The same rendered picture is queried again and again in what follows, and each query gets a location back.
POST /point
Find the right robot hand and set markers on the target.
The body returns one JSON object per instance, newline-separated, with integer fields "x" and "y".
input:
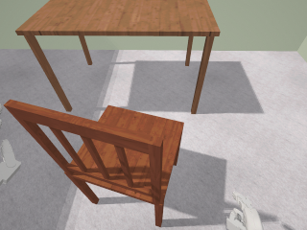
{"x": 248, "y": 220}

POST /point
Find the chair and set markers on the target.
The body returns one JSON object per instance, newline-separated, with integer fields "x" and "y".
{"x": 125, "y": 151}

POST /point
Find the left robot hand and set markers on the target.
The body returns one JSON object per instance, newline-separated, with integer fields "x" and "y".
{"x": 9, "y": 166}

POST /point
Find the table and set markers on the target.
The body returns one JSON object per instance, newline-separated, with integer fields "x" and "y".
{"x": 122, "y": 18}

